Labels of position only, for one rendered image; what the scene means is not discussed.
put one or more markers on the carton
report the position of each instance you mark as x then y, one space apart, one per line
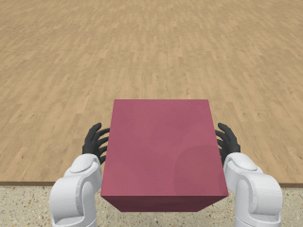
162 157

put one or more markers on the robot right hand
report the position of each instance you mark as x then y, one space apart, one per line
229 143

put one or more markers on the robot left hand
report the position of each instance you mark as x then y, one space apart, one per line
92 144

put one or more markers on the robot left forearm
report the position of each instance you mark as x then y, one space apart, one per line
72 197

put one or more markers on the robot right forearm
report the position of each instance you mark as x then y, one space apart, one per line
258 196

